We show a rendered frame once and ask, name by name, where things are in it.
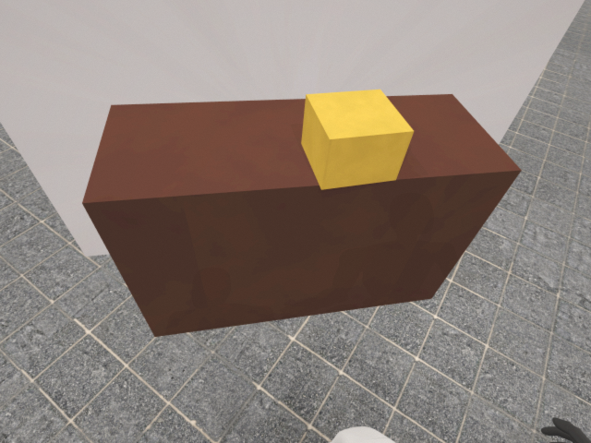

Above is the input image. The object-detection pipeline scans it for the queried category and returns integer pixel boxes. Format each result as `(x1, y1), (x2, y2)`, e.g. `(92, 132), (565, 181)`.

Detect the right robot hand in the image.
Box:
(541, 417), (591, 443)

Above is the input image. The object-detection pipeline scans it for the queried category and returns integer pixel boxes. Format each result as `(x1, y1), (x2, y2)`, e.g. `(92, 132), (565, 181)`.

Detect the carton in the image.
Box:
(301, 90), (414, 190)

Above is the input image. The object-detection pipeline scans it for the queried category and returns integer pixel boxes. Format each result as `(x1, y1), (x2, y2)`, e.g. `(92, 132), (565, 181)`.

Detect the pedestal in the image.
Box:
(82, 94), (522, 337)

